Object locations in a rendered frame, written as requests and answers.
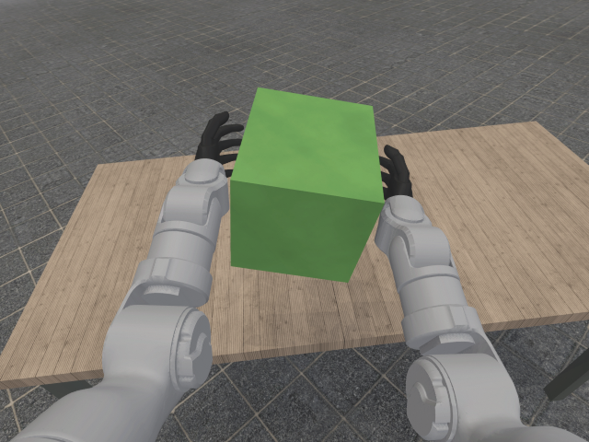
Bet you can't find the left robot hand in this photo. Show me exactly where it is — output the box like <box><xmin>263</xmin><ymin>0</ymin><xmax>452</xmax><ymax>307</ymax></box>
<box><xmin>194</xmin><ymin>111</ymin><xmax>244</xmax><ymax>178</ymax></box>

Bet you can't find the robot left upper arm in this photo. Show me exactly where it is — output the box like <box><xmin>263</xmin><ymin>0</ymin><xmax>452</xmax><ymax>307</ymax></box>
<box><xmin>9</xmin><ymin>305</ymin><xmax>213</xmax><ymax>442</ymax></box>

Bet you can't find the table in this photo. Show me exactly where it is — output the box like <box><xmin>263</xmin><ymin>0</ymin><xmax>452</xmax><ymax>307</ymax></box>
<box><xmin>0</xmin><ymin>122</ymin><xmax>589</xmax><ymax>401</ymax></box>

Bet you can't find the left robot forearm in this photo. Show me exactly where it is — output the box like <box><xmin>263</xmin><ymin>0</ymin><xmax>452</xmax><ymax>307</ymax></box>
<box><xmin>102</xmin><ymin>158</ymin><xmax>229</xmax><ymax>373</ymax></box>

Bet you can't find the right robot hand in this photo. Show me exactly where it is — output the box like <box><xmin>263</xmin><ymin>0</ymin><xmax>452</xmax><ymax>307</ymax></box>
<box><xmin>379</xmin><ymin>145</ymin><xmax>413</xmax><ymax>200</ymax></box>

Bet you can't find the right robot forearm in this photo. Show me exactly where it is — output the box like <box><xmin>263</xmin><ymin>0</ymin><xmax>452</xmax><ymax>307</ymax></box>
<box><xmin>375</xmin><ymin>195</ymin><xmax>520</xmax><ymax>412</ymax></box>

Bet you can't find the robot right upper arm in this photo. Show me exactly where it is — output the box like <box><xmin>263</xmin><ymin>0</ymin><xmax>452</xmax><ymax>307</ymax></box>
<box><xmin>406</xmin><ymin>354</ymin><xmax>588</xmax><ymax>442</ymax></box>

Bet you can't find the carton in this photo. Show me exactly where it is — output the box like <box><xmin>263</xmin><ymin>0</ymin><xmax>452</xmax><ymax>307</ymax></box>
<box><xmin>230</xmin><ymin>87</ymin><xmax>385</xmax><ymax>283</ymax></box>

